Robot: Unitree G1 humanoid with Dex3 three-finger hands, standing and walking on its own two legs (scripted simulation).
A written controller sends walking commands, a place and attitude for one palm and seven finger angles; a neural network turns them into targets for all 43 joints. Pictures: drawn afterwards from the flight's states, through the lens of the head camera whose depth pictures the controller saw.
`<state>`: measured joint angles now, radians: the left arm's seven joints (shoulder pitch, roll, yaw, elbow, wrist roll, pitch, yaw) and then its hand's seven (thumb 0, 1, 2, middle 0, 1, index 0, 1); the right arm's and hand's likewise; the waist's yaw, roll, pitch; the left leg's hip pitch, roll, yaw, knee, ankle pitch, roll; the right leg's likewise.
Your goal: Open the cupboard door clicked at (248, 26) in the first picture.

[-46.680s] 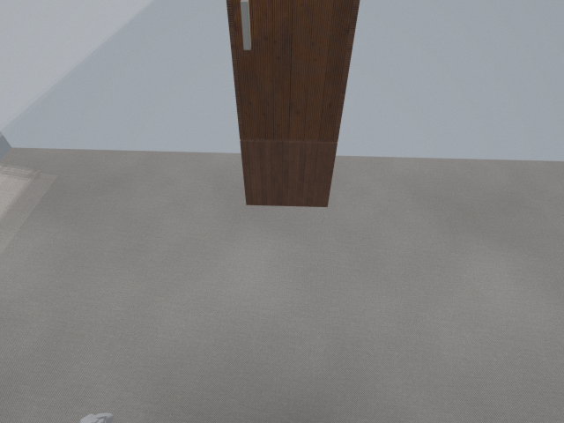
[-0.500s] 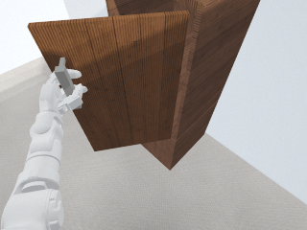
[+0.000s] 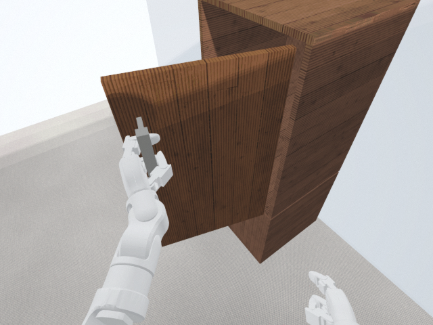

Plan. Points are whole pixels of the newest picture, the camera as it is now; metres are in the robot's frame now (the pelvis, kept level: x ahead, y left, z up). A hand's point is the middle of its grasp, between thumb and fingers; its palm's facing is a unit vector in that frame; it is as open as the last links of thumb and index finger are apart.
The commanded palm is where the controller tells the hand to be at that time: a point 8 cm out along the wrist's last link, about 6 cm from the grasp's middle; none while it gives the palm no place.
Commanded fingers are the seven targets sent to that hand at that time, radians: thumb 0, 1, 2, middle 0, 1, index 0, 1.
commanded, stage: pull the door open along its arc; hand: left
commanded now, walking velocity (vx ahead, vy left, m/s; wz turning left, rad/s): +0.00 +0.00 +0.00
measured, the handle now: (148, 151) +0.41 +0.17 +0.11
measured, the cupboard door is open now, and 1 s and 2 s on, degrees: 73 89 89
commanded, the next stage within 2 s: open thumb and fingers to let go in 0.76 s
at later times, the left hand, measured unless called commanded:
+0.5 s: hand (171, 182) +0.34 +0.11 +0.11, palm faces +0.33 -0.94 +0.02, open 6.1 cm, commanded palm +0.26 +0.15 +0.11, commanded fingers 0.00 0.90 0.90 -0.40 -1.35 -0.40 -1.35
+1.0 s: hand (186, 198) +0.30 +0.07 +0.12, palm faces +0.36 -0.93 -0.02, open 6.1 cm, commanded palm +0.25 +0.11 +0.11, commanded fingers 0.00 0.34 0.66 -0.36 -1.29 -0.36 -1.29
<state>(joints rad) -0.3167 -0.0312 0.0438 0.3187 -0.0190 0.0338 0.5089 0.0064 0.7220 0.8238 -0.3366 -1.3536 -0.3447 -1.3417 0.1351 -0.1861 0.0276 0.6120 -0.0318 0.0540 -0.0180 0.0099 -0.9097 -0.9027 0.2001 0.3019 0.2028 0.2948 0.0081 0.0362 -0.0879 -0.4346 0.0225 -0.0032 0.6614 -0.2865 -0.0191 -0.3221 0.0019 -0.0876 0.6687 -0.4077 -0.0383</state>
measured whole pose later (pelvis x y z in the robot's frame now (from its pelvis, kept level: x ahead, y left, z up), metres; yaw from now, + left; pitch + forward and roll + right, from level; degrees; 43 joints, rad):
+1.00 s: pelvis +0.02 +0.00 +0.00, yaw +1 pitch +0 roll +0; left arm 0.09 -0.08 -0.26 -0.14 0.03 0.17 0.55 0.01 0.64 0.78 -0.37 -1.33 -0.38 -1.34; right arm 0.08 -0.17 0.04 0.58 -0.04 0.13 0.02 0.01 -0.91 -0.90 0.20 0.30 0.20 0.29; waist 0.04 0.04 -0.06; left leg -0.32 0.02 -0.01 0.65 -0.32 -0.02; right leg -0.20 0.00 -0.10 0.64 -0.44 -0.04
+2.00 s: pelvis -0.01 +0.02 +0.00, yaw +0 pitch -2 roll +0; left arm 0.03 0.09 -0.21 -0.03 -0.10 -0.02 0.06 -0.01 -0.50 0.30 -0.20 -0.39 -0.13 -0.39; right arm 0.18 -0.19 0.06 0.56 0.01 0.09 -0.03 0.01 -0.91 -0.90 0.20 0.30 0.20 0.29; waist 0.03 0.05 -0.01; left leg -0.34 0.00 0.00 0.64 -0.27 0.01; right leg -0.22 -0.02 -0.08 0.63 -0.38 -0.01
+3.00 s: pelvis +0.00 +0.00 +0.00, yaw +0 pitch +1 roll +0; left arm 0.50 0.22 0.11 -0.29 -0.28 -0.14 -0.21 -0.01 -0.50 0.30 -0.15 -0.30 -0.15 -0.30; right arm 0.25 -0.24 0.03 0.53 0.03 -0.13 -0.06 0.02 -0.91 -0.90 0.20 0.30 0.20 0.29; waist 0.03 0.05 -0.07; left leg -0.41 0.03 -0.01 0.70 -0.32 -0.02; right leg -0.29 0.01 -0.09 0.69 -0.43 -0.04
